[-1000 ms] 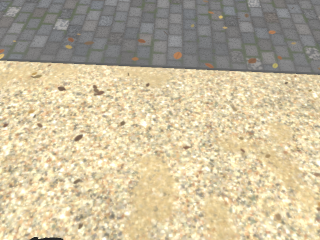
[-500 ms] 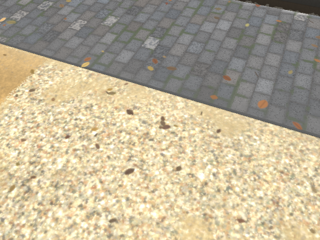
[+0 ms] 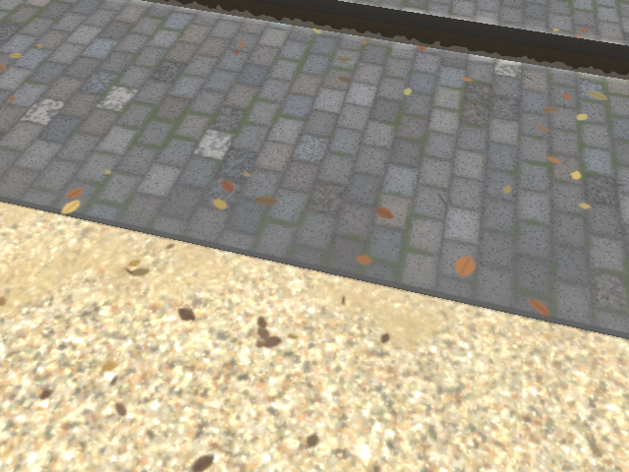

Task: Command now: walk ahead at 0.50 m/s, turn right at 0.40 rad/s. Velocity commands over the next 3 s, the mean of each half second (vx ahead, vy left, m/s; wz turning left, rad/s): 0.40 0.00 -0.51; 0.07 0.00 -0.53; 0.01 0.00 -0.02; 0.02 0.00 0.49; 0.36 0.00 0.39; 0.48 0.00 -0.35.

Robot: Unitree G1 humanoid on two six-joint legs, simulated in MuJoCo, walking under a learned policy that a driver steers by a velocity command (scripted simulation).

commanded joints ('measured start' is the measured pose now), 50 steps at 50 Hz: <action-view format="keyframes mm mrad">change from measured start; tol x32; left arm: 1 -39 20 0 -65 5 -8 -14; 50 6 65 15 -192 18 96 33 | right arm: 1 -80 -141 -33 -62 4 -20 -14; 50 -233 -180 -33 -132 13 95 -32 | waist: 1 19 107 40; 15 157 -66 -405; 50 25 246 -142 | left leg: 1 -24 263 -66 -139 309 114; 12 112 279 85 443 977 20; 13 -136 223 81 756 631 -31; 14 -580 -10 -39 1119 -390 -104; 15 -643 4 -244 1202 -417 -92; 34 -333 3 -249 232 83 -107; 37 109 426 -648 132 729 180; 50 -91 299 -298 74 342 191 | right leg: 1 1 -14 -11 -150 156 -3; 12 452 167 -208 -408 -51 -178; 15 1091 -259 659 -590 204 -454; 24 452 -32 130 -616 654 -288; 35 501 34 345 -409 164 -145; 38 115 194 86 150 -644 20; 50 339 88 -72 -175 -341 54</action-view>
